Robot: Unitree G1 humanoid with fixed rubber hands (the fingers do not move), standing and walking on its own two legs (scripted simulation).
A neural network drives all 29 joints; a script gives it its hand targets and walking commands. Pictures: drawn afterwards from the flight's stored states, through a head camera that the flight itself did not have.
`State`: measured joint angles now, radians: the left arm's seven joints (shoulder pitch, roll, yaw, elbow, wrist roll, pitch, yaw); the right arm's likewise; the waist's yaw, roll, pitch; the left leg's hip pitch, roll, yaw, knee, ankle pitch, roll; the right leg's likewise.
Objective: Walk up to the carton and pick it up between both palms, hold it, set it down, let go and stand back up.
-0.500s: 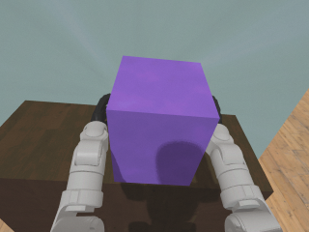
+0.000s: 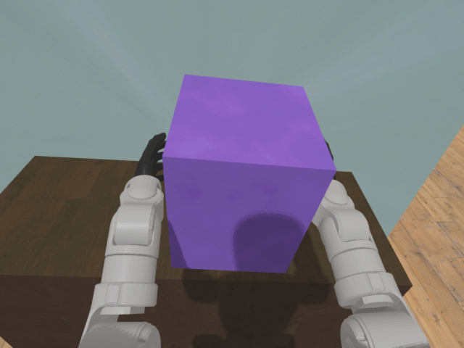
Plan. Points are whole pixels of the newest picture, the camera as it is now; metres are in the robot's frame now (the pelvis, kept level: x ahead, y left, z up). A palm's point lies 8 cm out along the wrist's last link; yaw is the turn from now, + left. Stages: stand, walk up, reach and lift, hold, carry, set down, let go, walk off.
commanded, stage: reach and lift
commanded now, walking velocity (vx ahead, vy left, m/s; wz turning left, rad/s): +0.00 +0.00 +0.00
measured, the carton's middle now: (236, 177) +0.37 -0.01 +0.17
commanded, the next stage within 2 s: hold in 0.04 s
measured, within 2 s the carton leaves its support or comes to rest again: neither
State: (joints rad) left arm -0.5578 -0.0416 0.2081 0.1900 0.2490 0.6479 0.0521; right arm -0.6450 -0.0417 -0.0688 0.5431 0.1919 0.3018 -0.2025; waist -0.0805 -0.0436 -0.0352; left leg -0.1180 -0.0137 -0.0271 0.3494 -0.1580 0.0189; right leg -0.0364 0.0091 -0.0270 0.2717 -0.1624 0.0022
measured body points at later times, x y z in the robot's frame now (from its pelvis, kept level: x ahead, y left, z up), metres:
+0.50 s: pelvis -0.01 -0.01 +0.00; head -0.07 +0.02 +0.45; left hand +0.35 +0.15 +0.18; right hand +0.36 -0.15 +0.20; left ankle +0.02 +0.10 -0.75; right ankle +0.00 -0.12 -0.75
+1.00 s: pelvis -0.01 +0.00 +0.00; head -0.06 +0.03 +0.44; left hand +0.36 +0.15 +0.18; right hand +0.37 -0.15 +0.20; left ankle +0.02 +0.10 -0.75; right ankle +0.00 -0.12 -0.75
